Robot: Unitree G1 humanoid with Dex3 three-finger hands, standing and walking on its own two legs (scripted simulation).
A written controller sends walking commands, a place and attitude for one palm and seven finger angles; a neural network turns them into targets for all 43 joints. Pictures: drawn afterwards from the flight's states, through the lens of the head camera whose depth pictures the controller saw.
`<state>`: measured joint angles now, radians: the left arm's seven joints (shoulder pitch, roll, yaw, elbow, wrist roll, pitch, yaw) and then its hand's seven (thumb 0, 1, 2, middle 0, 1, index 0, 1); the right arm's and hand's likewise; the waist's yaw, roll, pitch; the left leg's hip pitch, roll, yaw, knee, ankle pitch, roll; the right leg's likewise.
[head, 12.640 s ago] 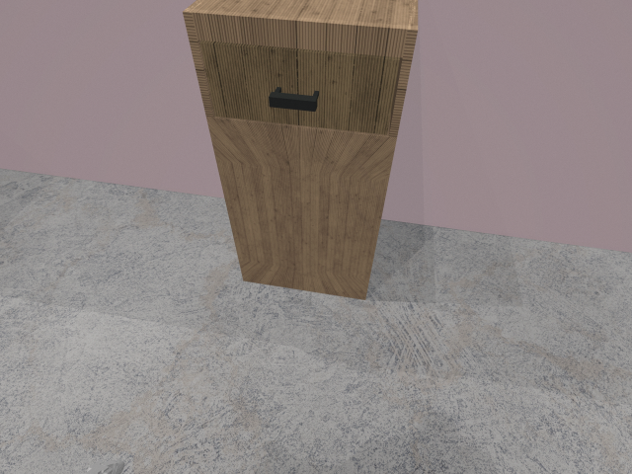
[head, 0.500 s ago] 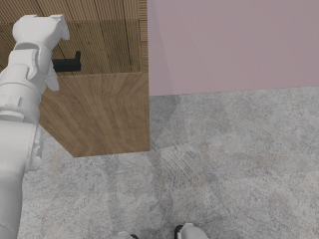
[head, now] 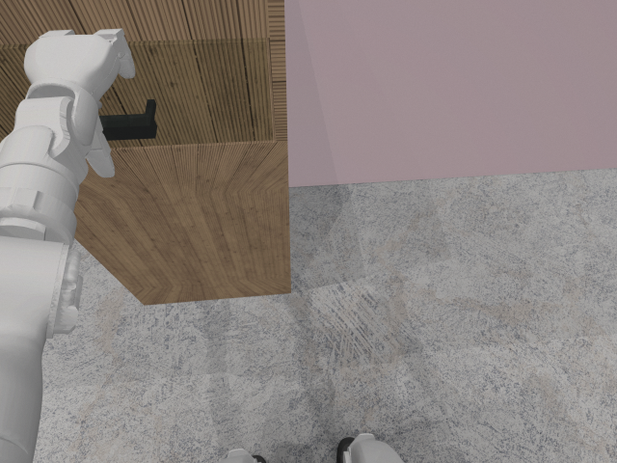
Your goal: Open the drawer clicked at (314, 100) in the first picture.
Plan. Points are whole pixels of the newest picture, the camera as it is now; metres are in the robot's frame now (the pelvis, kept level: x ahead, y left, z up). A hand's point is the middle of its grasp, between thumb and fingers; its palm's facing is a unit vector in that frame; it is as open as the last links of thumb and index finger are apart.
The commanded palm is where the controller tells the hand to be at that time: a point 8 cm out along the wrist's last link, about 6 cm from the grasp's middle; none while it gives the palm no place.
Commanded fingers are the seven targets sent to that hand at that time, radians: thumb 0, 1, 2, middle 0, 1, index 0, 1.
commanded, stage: lower the fingers behind the handle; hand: left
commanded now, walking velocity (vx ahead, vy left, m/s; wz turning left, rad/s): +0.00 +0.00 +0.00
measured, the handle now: (117, 117) +0.59 +0.23 +0.07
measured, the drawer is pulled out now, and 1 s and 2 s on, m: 0.00 0.00 0.00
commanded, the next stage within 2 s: lift the fingers back up to retry in 1.56 s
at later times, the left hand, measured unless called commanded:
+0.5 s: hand (100, 108) +0.54 +0.22 +0.13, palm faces +0.00 +0.00 -1.00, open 13.8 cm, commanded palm +0.54 +0.21 +0.13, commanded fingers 0.00 -0.50 0.30 -0.30 -1.20 -0.30 -1.20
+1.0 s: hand (121, 133) +0.54 +0.21 +0.08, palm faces +0.03 +0.00 -1.00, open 13.5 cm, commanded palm +0.54 +0.21 +0.10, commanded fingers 0.00 -0.50 0.30 -0.30 -1.20 -0.30 -1.20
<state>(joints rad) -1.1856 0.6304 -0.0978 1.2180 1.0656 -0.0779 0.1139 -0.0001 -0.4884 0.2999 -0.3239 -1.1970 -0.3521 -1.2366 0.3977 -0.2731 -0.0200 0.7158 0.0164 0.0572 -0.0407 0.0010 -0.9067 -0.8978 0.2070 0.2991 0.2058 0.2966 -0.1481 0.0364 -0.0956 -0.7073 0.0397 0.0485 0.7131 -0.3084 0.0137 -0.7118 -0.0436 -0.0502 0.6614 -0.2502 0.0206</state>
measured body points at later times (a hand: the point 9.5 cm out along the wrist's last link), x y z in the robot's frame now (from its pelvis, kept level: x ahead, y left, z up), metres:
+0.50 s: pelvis -0.01 +0.00 -0.01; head +0.10 +0.00 +0.43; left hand +0.53 +0.22 +0.18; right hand -0.02 -0.28 -0.13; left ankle +0.01 +0.11 -0.71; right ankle +0.03 -0.14 -0.71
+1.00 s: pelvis -0.01 +0.01 -0.02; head +0.11 +0.01 +0.41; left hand +0.54 +0.21 +0.13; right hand -0.05 -0.26 -0.14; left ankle +0.01 +0.11 -0.71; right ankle +0.03 -0.14 -0.71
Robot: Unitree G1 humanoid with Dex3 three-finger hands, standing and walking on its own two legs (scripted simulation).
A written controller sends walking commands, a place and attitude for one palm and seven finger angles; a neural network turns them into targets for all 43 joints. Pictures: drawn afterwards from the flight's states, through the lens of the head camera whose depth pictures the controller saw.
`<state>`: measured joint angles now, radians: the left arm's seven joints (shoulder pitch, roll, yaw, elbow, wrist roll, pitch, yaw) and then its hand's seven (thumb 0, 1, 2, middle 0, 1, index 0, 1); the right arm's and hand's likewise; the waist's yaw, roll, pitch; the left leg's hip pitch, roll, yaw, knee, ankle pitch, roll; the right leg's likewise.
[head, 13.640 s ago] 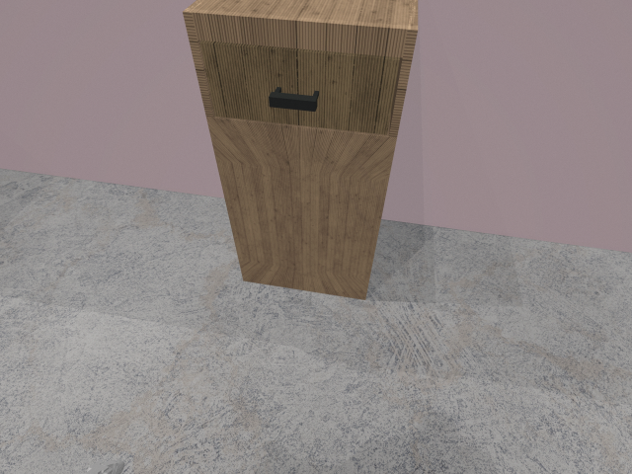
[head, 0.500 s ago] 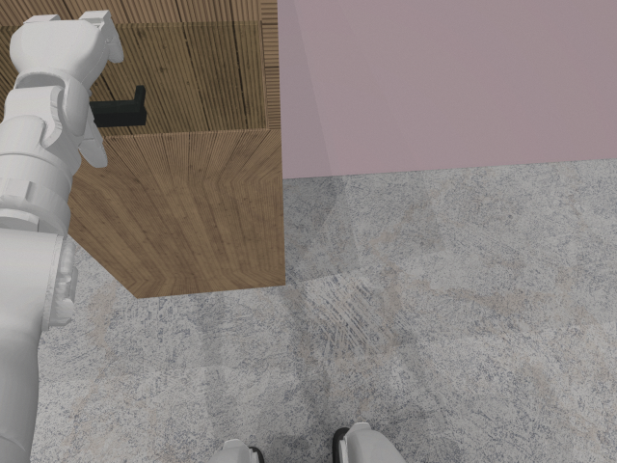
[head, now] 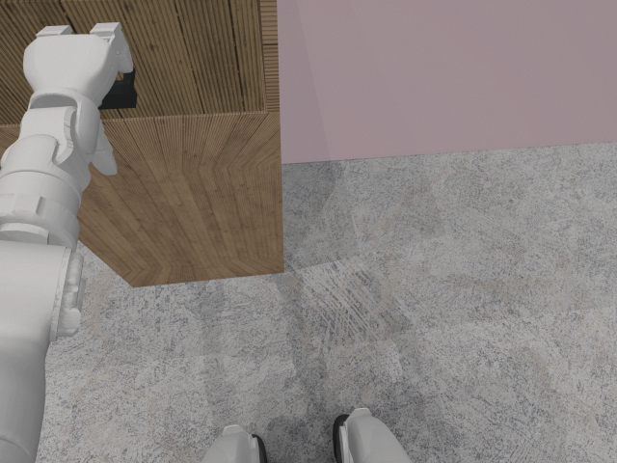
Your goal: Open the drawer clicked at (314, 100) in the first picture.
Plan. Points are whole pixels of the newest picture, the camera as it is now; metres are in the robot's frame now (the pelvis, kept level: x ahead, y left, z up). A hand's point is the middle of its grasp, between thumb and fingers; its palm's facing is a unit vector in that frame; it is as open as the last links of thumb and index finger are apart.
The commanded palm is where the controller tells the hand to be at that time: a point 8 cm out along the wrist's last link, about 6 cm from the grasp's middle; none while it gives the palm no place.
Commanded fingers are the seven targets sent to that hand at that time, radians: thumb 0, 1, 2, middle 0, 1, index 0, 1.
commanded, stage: lower the fingers behind the handle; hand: left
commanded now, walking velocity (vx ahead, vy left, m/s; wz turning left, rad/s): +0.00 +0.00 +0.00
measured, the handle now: (92, 84) +0.60 +0.23 +0.09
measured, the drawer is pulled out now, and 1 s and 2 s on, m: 0.00 0.00 0.00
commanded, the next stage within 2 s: lift the fingers back up to retry in 0.56 s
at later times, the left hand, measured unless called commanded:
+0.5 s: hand (98, 104) +0.55 +0.21 +0.10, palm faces +0.01 -0.01 -1.00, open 13.7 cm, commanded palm +0.55 +0.22 +0.11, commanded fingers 0.00 -0.50 0.30 -0.30 -1.20 -0.30 -1.20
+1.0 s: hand (96, 102) +0.55 +0.21 +0.10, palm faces -0.03 -0.01 -1.00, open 13.7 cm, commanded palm +0.56 +0.21 +0.16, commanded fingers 0.00 -0.50 0.30 -0.30 -1.20 -0.30 -1.20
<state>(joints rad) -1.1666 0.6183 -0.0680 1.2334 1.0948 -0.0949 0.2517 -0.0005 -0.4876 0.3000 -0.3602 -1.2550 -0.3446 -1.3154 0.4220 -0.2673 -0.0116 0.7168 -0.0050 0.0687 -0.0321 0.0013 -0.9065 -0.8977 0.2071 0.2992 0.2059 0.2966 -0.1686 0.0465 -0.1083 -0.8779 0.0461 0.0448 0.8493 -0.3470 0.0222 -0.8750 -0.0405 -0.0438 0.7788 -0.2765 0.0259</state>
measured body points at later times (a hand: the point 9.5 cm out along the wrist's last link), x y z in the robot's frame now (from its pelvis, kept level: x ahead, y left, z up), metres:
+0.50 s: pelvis -0.02 +0.00 -0.01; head +0.11 +0.00 +0.42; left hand +0.55 +0.21 +0.15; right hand -0.04 -0.28 -0.12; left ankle +0.02 +0.11 -0.69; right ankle +0.04 -0.14 -0.69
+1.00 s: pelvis -0.02 +0.01 +0.00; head +0.11 +0.00 +0.43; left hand +0.55 +0.21 +0.16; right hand -0.06 -0.26 -0.12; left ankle +0.02 +0.11 -0.69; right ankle +0.04 -0.14 -0.69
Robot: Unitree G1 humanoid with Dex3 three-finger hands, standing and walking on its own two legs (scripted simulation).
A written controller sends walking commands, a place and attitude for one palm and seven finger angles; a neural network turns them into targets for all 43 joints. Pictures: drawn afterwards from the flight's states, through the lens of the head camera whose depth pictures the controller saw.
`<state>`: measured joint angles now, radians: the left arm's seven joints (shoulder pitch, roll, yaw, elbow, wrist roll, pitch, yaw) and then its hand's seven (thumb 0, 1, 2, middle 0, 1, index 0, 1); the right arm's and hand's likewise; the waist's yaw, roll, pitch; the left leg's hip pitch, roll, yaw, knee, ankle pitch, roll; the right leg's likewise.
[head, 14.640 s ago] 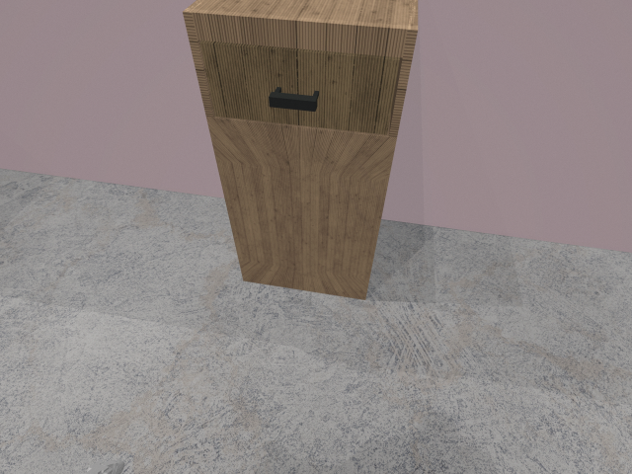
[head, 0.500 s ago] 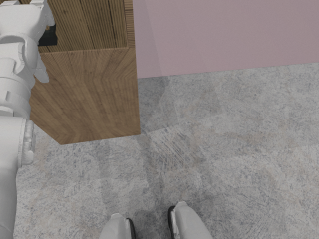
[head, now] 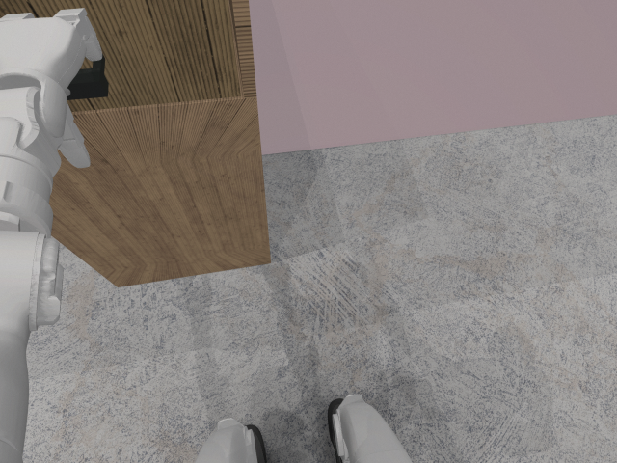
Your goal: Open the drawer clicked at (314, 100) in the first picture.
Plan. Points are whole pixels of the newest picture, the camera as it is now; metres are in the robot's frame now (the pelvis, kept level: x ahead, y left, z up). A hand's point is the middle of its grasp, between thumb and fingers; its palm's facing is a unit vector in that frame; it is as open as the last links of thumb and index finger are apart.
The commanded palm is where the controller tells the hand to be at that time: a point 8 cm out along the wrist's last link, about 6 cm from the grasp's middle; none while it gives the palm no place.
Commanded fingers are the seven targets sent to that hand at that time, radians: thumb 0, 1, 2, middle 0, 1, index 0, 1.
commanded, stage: lift the fingers back up to retry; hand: left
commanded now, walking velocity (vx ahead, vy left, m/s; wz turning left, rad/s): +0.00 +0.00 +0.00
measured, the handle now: (60, 74) +0.61 +0.23 +0.10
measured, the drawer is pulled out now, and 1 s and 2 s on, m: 0.00 0.00 0.00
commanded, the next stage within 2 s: re-aim the fingers above the handle in 0.44 s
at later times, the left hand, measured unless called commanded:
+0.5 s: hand (60, 83) +0.57 +0.22 +0.12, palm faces -0.05 -0.01 -1.00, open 13.2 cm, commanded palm +0.57 +0.21 +0.20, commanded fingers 0.00 -0.50 0.30 -0.30 -1.20 -0.30 -1.20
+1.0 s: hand (60, 82) +0.57 +0.21 +0.12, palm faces -0.06 -0.01 -1.00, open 13.1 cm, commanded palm +0.58 +0.22 +0.20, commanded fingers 0.00 -0.50 0.30 -0.30 -1.20 -0.30 -1.20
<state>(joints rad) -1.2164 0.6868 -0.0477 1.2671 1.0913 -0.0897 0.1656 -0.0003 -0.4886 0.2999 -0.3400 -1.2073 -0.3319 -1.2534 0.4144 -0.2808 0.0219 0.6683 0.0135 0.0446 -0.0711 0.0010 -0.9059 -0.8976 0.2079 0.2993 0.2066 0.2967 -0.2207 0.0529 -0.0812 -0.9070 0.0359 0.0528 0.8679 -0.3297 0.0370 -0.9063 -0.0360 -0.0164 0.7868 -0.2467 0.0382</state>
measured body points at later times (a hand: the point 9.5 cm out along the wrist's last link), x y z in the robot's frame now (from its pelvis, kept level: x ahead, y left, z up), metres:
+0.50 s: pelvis +0.06 -0.01 +0.03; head +0.16 -0.01 +0.47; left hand +0.57 +0.21 +0.17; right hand +0.07 -0.28 -0.10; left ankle +0.04 +0.10 -0.69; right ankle +0.07 -0.15 -0.69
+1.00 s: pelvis +0.07 -0.03 +0.03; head +0.16 -0.03 +0.47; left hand +0.57 +0.21 +0.17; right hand +0.10 -0.30 -0.10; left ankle +0.04 +0.10 -0.69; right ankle +0.07 -0.15 -0.69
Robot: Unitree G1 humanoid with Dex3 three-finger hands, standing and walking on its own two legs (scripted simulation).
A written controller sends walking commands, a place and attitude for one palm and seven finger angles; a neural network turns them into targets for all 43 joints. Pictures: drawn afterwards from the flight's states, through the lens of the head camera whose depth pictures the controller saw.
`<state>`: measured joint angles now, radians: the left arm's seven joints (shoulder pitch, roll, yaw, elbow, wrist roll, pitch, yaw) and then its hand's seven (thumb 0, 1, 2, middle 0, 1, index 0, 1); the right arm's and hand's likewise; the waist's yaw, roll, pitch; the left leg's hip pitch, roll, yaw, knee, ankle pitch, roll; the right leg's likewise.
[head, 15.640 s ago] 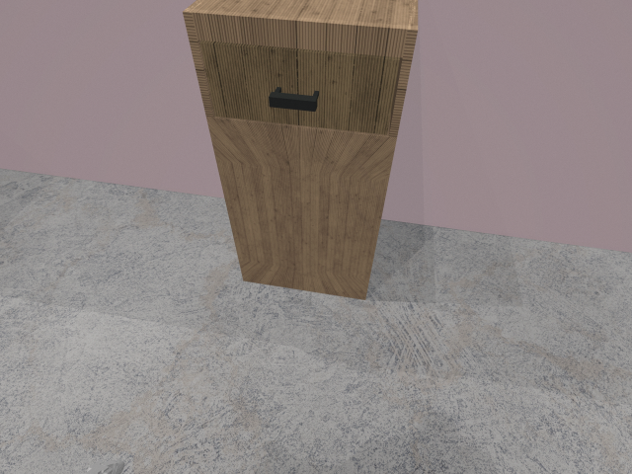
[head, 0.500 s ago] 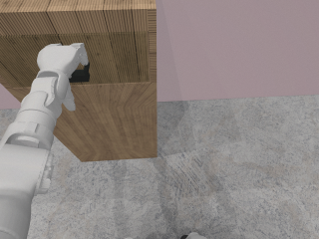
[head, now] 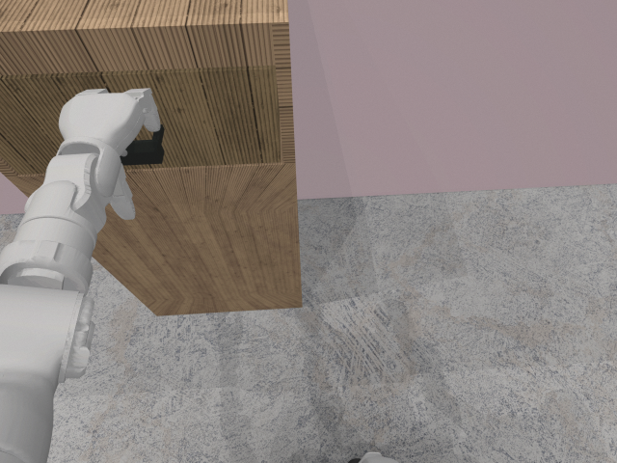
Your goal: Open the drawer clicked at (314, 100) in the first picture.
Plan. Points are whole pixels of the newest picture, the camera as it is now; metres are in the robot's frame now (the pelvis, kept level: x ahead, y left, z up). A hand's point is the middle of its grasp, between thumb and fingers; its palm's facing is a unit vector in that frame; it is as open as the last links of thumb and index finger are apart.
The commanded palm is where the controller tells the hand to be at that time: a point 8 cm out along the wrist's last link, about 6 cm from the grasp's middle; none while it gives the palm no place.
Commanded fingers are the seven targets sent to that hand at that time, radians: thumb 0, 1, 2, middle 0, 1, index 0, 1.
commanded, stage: re-aim the fingers above the handle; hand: left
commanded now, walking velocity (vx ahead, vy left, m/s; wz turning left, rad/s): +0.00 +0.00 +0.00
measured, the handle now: (125, 142) +0.55 +0.24 +0.06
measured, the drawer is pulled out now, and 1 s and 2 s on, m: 0.00 0.00 0.00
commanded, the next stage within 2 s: lower the fingers behind the handle in 1.56 s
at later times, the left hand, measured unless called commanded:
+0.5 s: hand (120, 150) +0.51 +0.23 +0.09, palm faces -0.06 -0.01 -1.00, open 13.2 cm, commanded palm +0.51 +0.24 +0.18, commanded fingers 0.00 -0.50 0.30 -0.30 -1.20 -0.30 -1.20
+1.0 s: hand (112, 144) +0.51 +0.23 +0.10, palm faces -0.06 -0.01 -1.00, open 13.0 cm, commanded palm +0.51 +0.25 +0.19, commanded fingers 0.00 -0.50 0.30 -0.30 -1.20 -0.30 -1.20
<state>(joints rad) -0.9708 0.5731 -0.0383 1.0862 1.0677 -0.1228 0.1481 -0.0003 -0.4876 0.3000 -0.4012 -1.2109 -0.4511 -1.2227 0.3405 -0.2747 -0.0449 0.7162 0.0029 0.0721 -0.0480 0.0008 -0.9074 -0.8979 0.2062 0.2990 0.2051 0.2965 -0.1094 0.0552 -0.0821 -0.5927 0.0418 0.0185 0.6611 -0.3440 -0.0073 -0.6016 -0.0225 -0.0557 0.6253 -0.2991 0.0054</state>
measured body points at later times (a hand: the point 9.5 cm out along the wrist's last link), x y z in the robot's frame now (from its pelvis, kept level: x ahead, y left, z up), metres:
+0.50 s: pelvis -0.02 +0.02 +0.00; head +0.08 +0.00 +0.44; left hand +0.50 +0.23 +0.15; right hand -0.05 -0.26 -0.13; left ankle -0.03 +0.12 -0.72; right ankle -0.01 -0.12 -0.72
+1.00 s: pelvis -0.02 +0.01 +0.00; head +0.08 +0.00 +0.44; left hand +0.50 +0.23 +0.16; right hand -0.02 -0.26 -0.13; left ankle -0.03 +0.12 -0.72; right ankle -0.01 -0.12 -0.72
